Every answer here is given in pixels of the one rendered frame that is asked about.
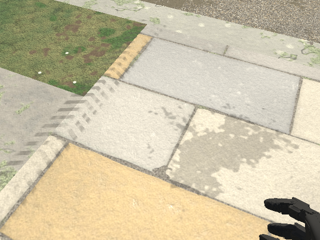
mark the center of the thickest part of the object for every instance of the right robot hand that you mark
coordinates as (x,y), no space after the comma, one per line
(298,210)

